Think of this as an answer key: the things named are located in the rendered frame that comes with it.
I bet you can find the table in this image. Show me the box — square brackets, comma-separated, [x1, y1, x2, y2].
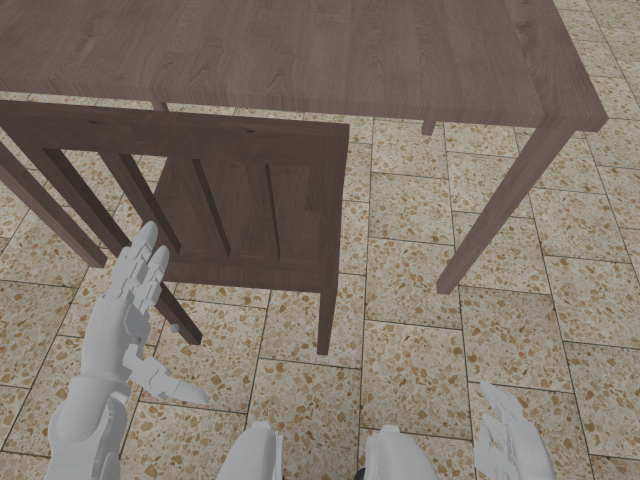
[0, 0, 609, 295]

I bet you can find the left robot shin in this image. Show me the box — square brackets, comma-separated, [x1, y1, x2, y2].
[251, 421, 271, 429]

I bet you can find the robot left hand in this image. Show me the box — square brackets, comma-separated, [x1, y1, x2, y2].
[80, 221, 209, 404]

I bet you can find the chair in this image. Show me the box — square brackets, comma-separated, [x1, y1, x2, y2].
[0, 100, 350, 355]

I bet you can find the left robot forearm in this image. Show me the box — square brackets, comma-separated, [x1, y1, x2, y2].
[43, 374, 131, 480]

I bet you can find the robot right thigh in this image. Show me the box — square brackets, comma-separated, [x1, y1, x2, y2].
[365, 431, 439, 480]

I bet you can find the robot right hand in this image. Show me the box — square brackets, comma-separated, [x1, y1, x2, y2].
[473, 381, 556, 480]

